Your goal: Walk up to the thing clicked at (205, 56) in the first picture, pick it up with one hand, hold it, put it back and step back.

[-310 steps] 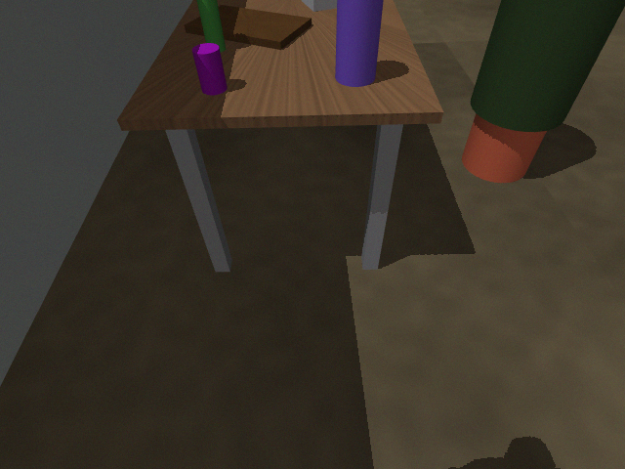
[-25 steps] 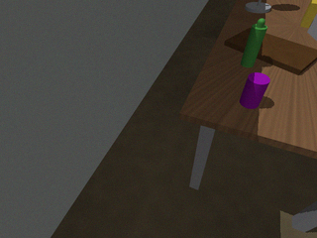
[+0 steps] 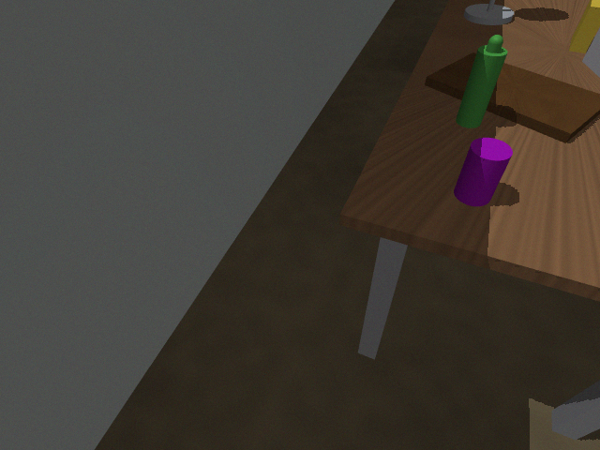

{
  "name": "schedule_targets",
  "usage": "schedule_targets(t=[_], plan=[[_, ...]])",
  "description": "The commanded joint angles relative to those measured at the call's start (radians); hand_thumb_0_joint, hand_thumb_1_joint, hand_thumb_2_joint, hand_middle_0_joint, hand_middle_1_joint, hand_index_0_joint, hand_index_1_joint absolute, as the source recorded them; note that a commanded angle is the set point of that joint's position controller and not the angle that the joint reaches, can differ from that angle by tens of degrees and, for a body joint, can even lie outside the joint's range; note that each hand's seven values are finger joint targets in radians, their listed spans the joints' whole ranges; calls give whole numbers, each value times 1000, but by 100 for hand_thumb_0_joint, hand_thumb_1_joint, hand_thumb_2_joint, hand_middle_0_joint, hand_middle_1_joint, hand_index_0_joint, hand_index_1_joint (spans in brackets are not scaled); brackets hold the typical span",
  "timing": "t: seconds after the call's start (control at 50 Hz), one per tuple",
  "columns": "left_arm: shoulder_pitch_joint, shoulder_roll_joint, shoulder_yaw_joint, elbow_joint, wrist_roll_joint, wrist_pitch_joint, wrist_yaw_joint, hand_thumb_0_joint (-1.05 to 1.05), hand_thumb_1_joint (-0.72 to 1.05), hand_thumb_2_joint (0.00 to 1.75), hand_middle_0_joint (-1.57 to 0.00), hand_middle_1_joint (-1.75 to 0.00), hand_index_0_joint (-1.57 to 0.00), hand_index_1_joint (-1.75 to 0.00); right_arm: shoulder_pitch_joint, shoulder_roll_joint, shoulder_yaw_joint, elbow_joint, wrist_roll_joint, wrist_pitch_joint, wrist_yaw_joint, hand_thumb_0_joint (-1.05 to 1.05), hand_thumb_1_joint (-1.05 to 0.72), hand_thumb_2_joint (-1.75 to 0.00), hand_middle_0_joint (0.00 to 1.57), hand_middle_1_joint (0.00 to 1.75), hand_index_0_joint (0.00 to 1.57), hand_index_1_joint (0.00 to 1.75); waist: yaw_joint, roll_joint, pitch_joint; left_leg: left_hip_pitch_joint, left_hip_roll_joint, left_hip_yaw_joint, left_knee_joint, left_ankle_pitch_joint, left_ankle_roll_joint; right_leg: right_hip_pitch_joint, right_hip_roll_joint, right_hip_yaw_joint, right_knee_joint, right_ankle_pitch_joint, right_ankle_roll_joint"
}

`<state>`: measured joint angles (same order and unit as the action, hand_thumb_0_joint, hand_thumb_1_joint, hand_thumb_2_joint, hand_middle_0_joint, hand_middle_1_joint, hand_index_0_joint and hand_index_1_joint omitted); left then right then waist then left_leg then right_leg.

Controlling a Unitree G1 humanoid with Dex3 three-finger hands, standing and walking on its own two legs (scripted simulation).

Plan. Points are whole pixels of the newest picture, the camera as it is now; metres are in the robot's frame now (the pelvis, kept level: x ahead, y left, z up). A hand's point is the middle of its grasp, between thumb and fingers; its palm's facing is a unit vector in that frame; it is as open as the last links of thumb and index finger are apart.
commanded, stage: stand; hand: right
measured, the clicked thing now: (481, 172) +0.58 -0.30 +0.03
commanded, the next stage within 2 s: walk up in 0.52 s
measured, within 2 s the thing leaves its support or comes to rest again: neither
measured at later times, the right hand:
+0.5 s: hand out of the picture +0.06 -0.25 -0.16, palm faces -0.04 +0.94 -0.34, open 7.4 cm
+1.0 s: hand out of the picture +0.05 -0.17 -0.15, palm faces +0.17 +0.90 -0.40, open 7.4 cm
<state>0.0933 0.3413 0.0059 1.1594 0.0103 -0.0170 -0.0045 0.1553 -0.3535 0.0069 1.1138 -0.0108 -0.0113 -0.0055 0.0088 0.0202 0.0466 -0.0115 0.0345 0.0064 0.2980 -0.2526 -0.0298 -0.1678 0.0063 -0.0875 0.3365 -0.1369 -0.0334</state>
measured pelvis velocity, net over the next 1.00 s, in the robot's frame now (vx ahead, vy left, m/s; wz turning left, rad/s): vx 0.06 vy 0.12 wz -0.16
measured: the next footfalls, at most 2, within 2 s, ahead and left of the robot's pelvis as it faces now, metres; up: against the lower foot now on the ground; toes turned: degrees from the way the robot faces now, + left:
left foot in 0.88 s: +0.14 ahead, +0.24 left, +0.00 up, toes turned -4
right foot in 1.22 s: +0.21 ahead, +0.01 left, +0.00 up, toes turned -16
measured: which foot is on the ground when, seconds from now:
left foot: down 0.00-0.54, up 0.56-0.86, down 0.88-1.00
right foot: down 0.00-0.88, up 0.90-1.00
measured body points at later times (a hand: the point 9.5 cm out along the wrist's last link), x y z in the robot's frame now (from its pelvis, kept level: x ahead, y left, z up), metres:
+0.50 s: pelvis +0.00 +0.00 +0.00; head +0.01 -0.01 +0.45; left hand +0.08 +0.30 -0.13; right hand +0.06 -0.30 -0.14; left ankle -0.06 +0.14 -0.75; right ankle +0.03 -0.10 -0.75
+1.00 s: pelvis +0.06 +0.12 -0.02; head +0.07 +0.12 +0.43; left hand +0.16 +0.47 -0.13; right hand +0.04 -0.22 -0.13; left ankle +0.10 +0.24 -0.75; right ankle +0.05 -0.02 -0.68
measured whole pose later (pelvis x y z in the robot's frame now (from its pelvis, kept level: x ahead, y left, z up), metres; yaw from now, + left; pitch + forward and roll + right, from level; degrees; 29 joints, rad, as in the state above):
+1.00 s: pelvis +0.06 +0.12 -0.02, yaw -9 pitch -3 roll -1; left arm 0.32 0.47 0.08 0.99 0.02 -0.03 0.03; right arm 0.32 -0.42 -0.12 0.87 -0.05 0.03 0.07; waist -0.05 0.00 0.06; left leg -0.29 0.07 0.06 0.66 -0.33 0.01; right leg -0.48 0.00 0.04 1.12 -0.44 -0.02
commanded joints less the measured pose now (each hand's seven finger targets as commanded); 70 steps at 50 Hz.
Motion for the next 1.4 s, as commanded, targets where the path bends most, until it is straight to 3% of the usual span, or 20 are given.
schedule_targets(t=[0.0,0.48,0.5,0.52,0.54,0.62,0.78,0.84,0.86,0.88,0.9,0.94,0.98,1.1,1.18,1.2,1.22,1.24,1.3,1.38], plan=[[-42,217,35,-60,-3,-18,11,0,90,90,-20,-30,-20,-30,-14,-204,-37,-52,-3,-15,-9,0,-90,-90,20,30,20,30,-5,-15,-72,-106,112,-82,-63,137,43,120,-152,154,-37,160,5],[-35,220,34,-61,-7,-20,14,0,90,90,-20,-30,-20,-30,-12,-203,-38,-48,-3,-13,-9,0,-90,-90,20,30,20,30,-4,-9,-63,-98,110,-81,-56,138,42,116,-155,160,-39,178,6],[156,333,105,-94,-3,-37,16,0,90,90,-20,-30,-20,-30,-49,-319,-120,-158,-48,-4,14,0,-90,-90,20,30,20,30,38,19,-98,-166,11,63,190,-201,72,201,-173,267,-32,-151,-50],[249,380,127,-80,9,-45,22,0,90,90,-20,-30,-20,-30,-47,-264,-113,-179,-55,9,22,0,-90,-90,20,30,20,30,73,-66,-83,-381,-30,42,364,-378,72,285,-290,480,-116,-355,-106],[254,412,147,-93,19,-51,29,0,90,90,-20,-30,-20,-30,-59,-244,-112,-204,-64,22,35,0,-90,-90,20,30,20,30,78,-77,-29,-508,-1,-74,519,-358,74,259,-377,631,-169,-565,-168],[142,344,142,-197,12,-73,38,0,90,90,-20,-30,-20,-30,-1,-250,-139,-240,-60,36,71,0,-90,-90,20,30,20,30,2,-86,49,-551,100,-136,649,-185,36,74,-314,508,-189,-483,-171],[104,391,160,-296,32,-63,34,0,90,90,-20,-30,-20,-30,130,-265,-185,-305,-56,46,105,0,-90,-90,20,30,20,30,-61,-184,-8,-242,57,9,466,-195,16,-271,-212,340,-66,-507,-119],[52,312,133,-328,43,-39,45,0,90,90,-20,-30,-20,-30,384,-304,-220,-249,-64,38,85,0,-90,-90,20,30,20,30,-211,47,-24,146,4,20,277,-182,42,-623,-64,188,339,-604,-45],[99,203,100,-336,27,-35,51,0,90,90,-20,-30,-20,-30,426,-373,-229,-264,-78,29,71,0,-90,-90,20,30,20,30,-222,376,23,51,202,-338,-35,-569,100,-712,107,84,740,-576,-23],[150,238,95,-334,13,-40,60,0,90,90,-20,-30,-20,-30,253,-427,-224,-329,-58,16,65,0,-90,-90,20,30,20,30,-132,304,56,-129,402,-690,-223,-761,208,-694,64,127,880,-459,-4],[172,308,101,-310,8,-44,57,0,90,90,-20,-30,-20,-30,125,-442,-219,-356,-41,10,62,0,-90,-90,20,30,20,30,-75,178,110,-295,404,-688,-254,-812,242,-578,-8,195,906,-377,-11],[285,344,119,-248,-12,-43,30,0,90,90,-20,-30,-20,-30,51,-369,-188,-378,-38,1,57,0,-90,-90,20,30,20,30,-4,147,104,-307,296,-434,-144,-645,221,-485,-53,152,869,-270,17],[301,328,124,-225,-9,-47,8,0,90,90,-20,-30,-20,-30,79,-331,-170,-367,-31,-12,60,0,-90,-90,20,30,20,30,-5,179,116,-323,231,-274,-110,-509,214,-394,-63,112,710,-246,31],[160,285,107,-325,3,-59,-17,0,90,90,-20,-30,-20,-30,186,-340,-169,-366,-31,-24,62,0,-90,-90,20,30,20,30,-69,114,79,-203,252,-170,-48,-239,256,-274,-41,61,378,-239,30],[294,275,112,-311,8,-84,19,0,90,90,-20,-30,-20,-30,173,-272,-144,-397,-16,-5,64,0,-90,-90,20,30,20,30,17,-2,-55,-223,166,1,303,236,172,85,21,7,105,-42,2],[373,335,133,-307,13,-90,33,0,90,90,-20,-30,-20,-30,187,-231,-128,-411,-8,-8,58,0,-90,-90,20,30,20,30,66,-107,-108,-327,102,50,523,238,120,225,-51,161,57,-90,-43],[409,427,158,-324,15,-96,46,0,90,90,-20,-30,-20,-30,210,-178,-109,-443,-7,-11,59,0,-90,-90,20,30,20,30,68,-309,-138,-624,-35,67,737,-227,53,387,-343,666,17,-79,-163],[365,447,153,-339,-7,-87,45,0,90,90,-20,-30,-20,-30,189,-284,-137,-430,-25,11,44,0,-90,-90,20,30,20,30,61,-162,-88,-637,18,-61,837,-370,44,264,-444,804,18,-100,-283],[297,375,131,-378,-25,-83,55,0,90,90,-20,-30,-20,-30,173,-273,-139,-407,-19,21,37,0,-90,-90,20,30,20,30,18,-57,13,-642,88,-106,854,-244,45,129,-324,511,82,140,-238],[217,326,101,-416,2,-78,46,0,90,90,-20,-30,-20,-30,210,-225,-130,-376,-7,13,37,0,-90,-90,20,30,20,30,-23,-172,-8,-409,57,0,614,-162,27,-97,-210,269,177,502,-203]])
